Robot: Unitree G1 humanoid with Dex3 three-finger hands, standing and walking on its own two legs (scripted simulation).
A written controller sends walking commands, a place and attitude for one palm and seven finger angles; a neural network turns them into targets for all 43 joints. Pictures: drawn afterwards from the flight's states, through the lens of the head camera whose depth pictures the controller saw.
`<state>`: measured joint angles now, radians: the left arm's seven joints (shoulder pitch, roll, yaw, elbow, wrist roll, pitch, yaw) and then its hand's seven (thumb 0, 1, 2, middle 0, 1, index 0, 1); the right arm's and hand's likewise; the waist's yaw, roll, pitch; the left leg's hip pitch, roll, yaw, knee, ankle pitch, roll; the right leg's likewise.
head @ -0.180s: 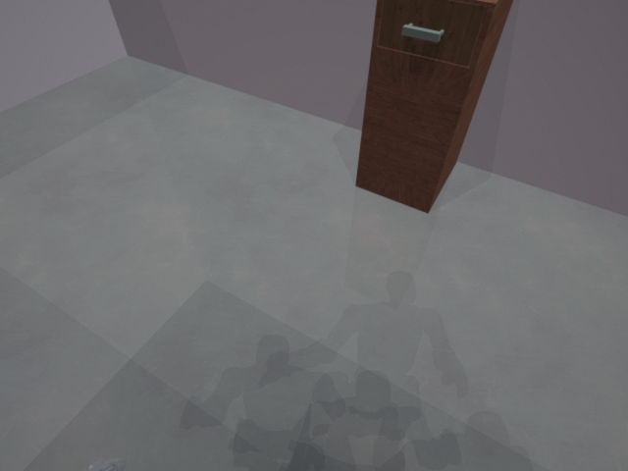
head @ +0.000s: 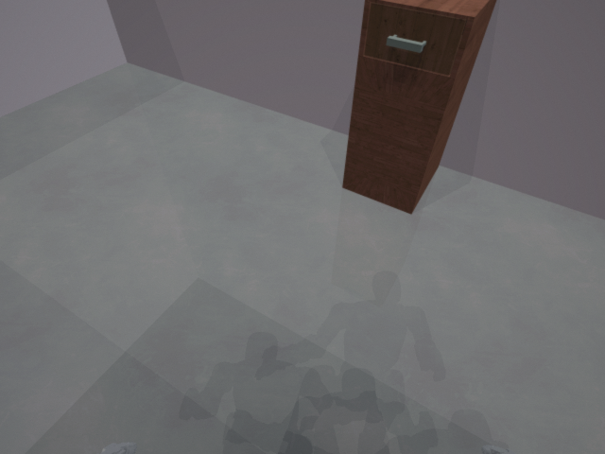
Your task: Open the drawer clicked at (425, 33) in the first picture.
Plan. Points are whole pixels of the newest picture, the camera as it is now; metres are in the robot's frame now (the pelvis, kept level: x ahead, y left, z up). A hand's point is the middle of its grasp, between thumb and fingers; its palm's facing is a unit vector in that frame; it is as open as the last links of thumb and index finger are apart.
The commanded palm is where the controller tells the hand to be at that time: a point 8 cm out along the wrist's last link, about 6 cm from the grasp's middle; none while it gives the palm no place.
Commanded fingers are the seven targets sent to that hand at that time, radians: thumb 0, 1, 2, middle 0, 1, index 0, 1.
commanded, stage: stand and wait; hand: left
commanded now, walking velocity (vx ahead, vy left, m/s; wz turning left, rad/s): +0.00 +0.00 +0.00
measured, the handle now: (407, 42) +1.41 -0.28 +0.00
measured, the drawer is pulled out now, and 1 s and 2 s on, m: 0.00 0.00 0.00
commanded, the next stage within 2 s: look at it before walking up in 0.66 s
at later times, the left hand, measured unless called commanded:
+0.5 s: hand out of the picture +0.05 +0.24 -0.15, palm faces -0.03 -0.94 -0.34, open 7.4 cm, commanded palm none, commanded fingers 0.00 0.90 0.90 -0.20 -0.30 -0.20 -0.30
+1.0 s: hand out of the picture +0.06 +0.24 -0.15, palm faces -0.04 -0.94 -0.33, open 7.4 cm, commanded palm none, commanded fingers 0.00 0.90 0.90 -0.20 -0.30 -0.20 -0.30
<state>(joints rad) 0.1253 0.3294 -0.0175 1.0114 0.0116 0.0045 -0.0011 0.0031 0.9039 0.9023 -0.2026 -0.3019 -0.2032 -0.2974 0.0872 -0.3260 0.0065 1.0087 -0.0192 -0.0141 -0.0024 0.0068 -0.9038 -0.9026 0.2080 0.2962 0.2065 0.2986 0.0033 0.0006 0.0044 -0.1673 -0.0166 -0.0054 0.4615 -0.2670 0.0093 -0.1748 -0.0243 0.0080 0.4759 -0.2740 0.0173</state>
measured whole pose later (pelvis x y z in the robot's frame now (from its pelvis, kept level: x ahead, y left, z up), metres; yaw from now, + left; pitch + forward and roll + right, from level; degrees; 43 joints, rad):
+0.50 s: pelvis -0.02 -0.01 +0.00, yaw +0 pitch -2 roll +0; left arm 0.16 0.35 -0.01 1.08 0.01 0.00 0.00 0.00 0.90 0.90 -0.20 -0.30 -0.20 -0.30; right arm 0.14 -0.34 0.00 1.10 -0.01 -0.01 0.00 0.01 -0.90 -0.90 0.21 0.30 0.21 0.30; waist 0.00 0.00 0.03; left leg -0.16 0.00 -0.01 0.40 -0.21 -0.01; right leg -0.16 -0.01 0.00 0.41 -0.22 0.00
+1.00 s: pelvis -0.02 -0.01 +0.01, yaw +0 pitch -2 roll +0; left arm 0.14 0.34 -0.01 1.08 0.01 0.00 -0.01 0.00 0.90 0.90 -0.20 -0.30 -0.20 -0.30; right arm 0.12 -0.33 0.00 1.11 -0.01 -0.01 0.00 0.01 -0.90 -0.90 0.21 0.30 0.21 0.30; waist 0.00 -0.01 0.03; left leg -0.15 0.00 0.00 0.39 -0.20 0.00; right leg -0.16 -0.01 0.01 0.39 -0.20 0.01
